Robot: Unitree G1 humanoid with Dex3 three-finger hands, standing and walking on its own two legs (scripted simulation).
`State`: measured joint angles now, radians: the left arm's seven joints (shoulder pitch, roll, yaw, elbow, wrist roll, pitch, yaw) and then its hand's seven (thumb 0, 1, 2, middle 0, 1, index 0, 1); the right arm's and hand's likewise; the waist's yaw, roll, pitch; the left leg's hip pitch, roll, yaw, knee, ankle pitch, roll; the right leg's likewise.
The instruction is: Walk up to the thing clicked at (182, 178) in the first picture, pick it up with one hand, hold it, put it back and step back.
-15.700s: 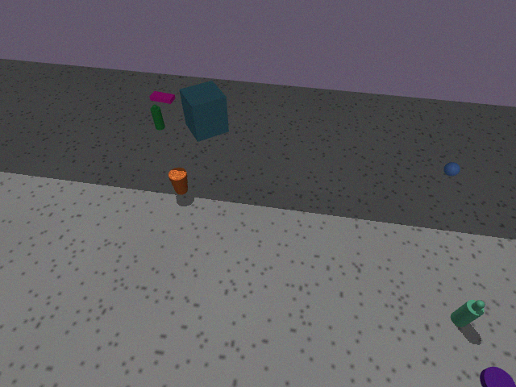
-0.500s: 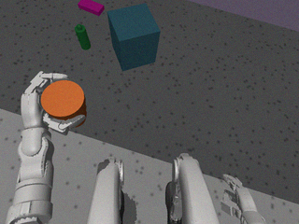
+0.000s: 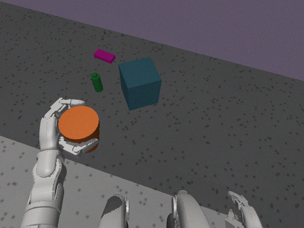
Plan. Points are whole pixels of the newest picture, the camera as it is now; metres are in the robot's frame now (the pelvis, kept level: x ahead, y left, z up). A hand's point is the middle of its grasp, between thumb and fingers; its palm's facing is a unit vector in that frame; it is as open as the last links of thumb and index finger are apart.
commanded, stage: lift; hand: left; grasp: from the side
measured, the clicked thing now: (83, 133) +0.36 +0.18 -0.01
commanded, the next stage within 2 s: hold in 0.82 s
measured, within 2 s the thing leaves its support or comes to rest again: neither
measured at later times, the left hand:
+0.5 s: hand (78, 115) +0.36 +0.17 +0.08, palm faces +0.14 -0.99 -0.02, open 11.5 cm
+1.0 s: hand (81, 106) +0.37 +0.16 +0.11, palm faces +0.14 -0.99 -0.02, open 11.5 cm
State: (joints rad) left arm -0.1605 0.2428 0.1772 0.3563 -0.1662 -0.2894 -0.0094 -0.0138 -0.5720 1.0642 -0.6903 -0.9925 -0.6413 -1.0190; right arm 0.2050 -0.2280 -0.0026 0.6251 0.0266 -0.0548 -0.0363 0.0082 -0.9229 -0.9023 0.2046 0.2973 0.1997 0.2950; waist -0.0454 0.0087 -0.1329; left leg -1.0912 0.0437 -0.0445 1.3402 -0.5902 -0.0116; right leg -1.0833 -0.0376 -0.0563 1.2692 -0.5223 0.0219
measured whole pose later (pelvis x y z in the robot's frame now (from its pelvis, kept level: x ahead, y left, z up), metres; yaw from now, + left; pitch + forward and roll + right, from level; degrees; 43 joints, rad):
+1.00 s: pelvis +0.03 -0.01 +0.07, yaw +0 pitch +9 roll -1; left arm -0.12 0.19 0.15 0.41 -0.16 -0.33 -0.01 -0.01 -0.57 1.06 -0.69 -1.00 -0.64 -1.02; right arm 0.24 -0.21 -0.01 0.67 0.00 -0.02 -0.04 0.01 -0.93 -0.91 0.20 0.30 0.20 0.30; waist -0.04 0.01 -0.04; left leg -0.62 0.05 -0.02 0.94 -0.48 -0.02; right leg -0.63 -0.03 -0.05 0.90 -0.43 0.01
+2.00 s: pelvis +0.03 -0.01 +0.09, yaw +0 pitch +5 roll -1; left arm -0.13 0.18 0.14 0.45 -0.15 -0.34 0.00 -0.01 -0.55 1.04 -0.68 -0.99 -0.63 -1.02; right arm 0.23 -0.20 -0.01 0.68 0.00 -0.03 -0.02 0.01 -0.93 -0.91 0.20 0.30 0.20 0.30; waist -0.03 0.00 -0.01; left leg -0.49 0.04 -0.01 0.83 -0.43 -0.02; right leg -0.50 -0.03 -0.04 0.79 -0.38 0.02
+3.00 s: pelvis +0.03 -0.01 +0.09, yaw +0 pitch +5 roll -1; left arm -0.13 0.17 0.13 0.45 -0.14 -0.35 0.00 -0.01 -0.55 1.04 -0.68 -1.00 -0.63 -1.02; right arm 0.22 -0.20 -0.01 0.68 0.00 -0.03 -0.01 0.01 -0.93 -0.91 0.20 0.30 0.20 0.30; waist -0.02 0.00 -0.01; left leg -0.49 0.04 -0.01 0.82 -0.43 -0.02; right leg -0.50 -0.03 -0.04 0.78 -0.38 0.02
